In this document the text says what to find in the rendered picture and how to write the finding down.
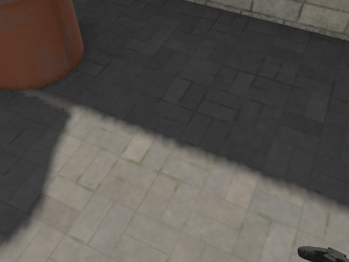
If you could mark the robot right hand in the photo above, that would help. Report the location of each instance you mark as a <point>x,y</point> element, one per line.
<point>318,254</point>

